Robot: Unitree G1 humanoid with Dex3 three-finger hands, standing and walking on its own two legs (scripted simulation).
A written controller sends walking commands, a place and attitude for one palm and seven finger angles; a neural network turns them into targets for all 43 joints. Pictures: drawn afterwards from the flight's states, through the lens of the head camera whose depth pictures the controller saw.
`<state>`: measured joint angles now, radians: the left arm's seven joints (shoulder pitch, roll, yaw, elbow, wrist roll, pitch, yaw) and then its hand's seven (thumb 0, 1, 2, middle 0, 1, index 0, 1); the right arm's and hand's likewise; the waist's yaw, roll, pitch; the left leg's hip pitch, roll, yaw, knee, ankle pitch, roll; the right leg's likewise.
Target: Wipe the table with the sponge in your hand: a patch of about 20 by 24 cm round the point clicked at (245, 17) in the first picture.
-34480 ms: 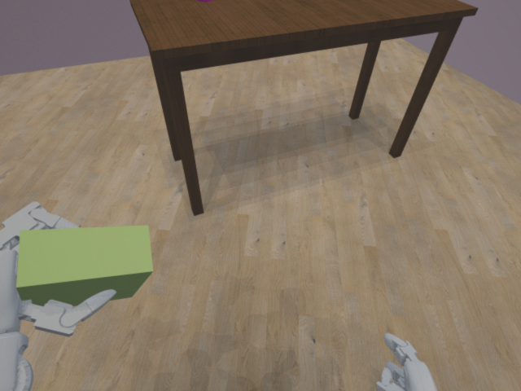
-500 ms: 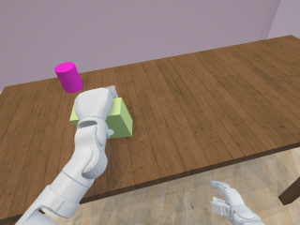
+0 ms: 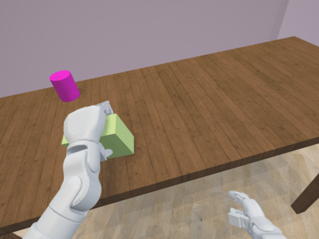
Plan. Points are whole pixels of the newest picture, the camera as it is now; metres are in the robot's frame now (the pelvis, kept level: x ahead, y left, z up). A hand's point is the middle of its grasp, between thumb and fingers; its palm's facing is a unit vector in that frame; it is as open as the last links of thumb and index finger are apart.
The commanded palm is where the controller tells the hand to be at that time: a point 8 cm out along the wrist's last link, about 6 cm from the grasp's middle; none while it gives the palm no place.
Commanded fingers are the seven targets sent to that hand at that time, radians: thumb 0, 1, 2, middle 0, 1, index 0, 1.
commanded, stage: slide back across to the middle lane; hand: left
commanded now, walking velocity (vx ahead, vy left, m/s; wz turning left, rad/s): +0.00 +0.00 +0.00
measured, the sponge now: (105, 143) +0.31 +0.19 +0.11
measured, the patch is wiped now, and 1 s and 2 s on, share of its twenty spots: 1.00 1.00 1.00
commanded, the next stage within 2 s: wipe forward along the middle lane in 0.64 s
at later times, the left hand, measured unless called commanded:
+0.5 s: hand (86, 138) +0.28 +0.20 +0.17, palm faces +0.26 -0.21 -0.94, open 9.5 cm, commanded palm +0.23 +0.22 +0.21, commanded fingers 0.00 0.10 1.30 -1.20 -1.60 -1.20 -1.60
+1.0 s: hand (62, 145) +0.27 +0.26 +0.15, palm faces +0.05 -0.06 -1.00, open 9.5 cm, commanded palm +0.25 +0.26 +0.20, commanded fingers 0.00 0.10 1.30 -1.20 -1.60 -1.20 -1.60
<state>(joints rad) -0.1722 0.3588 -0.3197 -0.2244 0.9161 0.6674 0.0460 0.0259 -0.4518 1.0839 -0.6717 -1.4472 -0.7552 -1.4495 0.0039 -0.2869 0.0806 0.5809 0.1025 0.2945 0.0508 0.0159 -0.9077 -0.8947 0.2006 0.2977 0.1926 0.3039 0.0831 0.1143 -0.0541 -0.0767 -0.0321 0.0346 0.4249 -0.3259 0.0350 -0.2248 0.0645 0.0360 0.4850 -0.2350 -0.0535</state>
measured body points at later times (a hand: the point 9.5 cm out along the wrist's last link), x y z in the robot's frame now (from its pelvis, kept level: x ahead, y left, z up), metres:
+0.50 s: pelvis -0.01 -0.02 +0.00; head -0.03 -0.08 +0.44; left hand +0.26 +0.21 +0.22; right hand +0.23 -0.23 -0.09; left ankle -0.06 +0.10 -0.74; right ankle +0.01 -0.09 -0.74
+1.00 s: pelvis -0.03 -0.01 +0.00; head -0.04 -0.07 +0.45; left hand +0.26 +0.26 +0.21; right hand +0.21 -0.21 -0.09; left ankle -0.06 +0.10 -0.74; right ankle +0.01 -0.09 -0.74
